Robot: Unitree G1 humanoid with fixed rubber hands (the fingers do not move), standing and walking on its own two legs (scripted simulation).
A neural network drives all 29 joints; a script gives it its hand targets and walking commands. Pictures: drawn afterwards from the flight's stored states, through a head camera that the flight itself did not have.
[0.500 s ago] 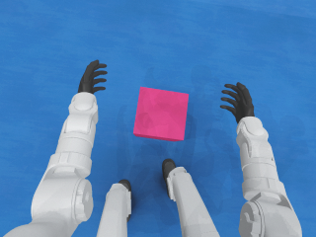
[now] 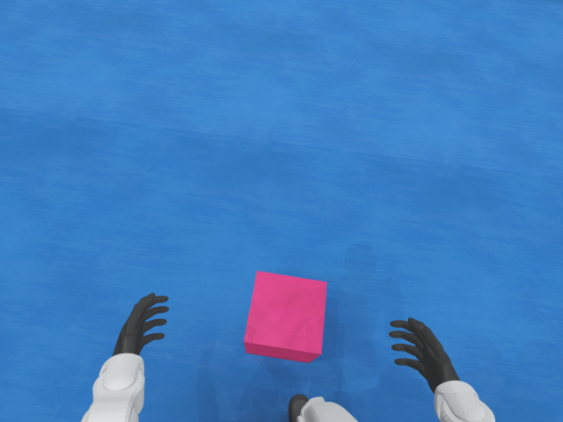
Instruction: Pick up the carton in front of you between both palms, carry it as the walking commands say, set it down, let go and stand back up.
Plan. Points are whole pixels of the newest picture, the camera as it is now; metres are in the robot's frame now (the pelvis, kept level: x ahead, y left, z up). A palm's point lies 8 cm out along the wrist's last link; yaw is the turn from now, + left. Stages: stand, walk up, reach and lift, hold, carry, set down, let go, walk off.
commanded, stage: let go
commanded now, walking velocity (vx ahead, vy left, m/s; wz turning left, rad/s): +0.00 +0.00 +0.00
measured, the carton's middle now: (284, 319) +0.37 -0.08 -0.64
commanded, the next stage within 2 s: stand in 0.66 s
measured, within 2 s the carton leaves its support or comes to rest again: neither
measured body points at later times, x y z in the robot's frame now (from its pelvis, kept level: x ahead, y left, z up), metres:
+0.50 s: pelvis +0.01 +0.03 +0.01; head +0.02 +0.03 +0.46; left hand +0.18 +0.26 -0.06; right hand +0.19 -0.21 -0.06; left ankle -0.05 +0.14 -0.73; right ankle +0.02 -0.11 -0.73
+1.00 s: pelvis +0.01 +0.00 +0.01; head +0.03 -0.03 +0.46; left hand +0.13 +0.30 -0.08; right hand +0.15 -0.29 -0.10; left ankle -0.05 +0.14 -0.73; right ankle +0.02 -0.11 -0.73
